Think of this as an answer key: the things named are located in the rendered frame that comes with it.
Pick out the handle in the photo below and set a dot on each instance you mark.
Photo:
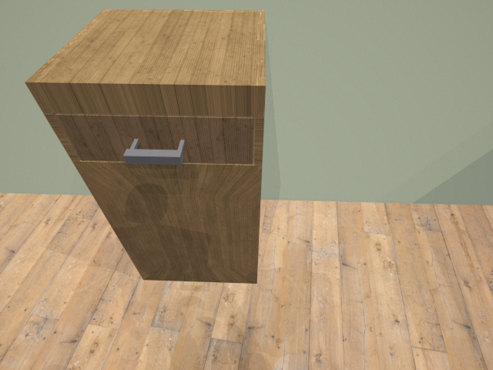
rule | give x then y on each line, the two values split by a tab
166	157

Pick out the drawer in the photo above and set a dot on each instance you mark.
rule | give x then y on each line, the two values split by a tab
208	139

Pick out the cabinet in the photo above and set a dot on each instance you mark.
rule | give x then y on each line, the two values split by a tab
190	222

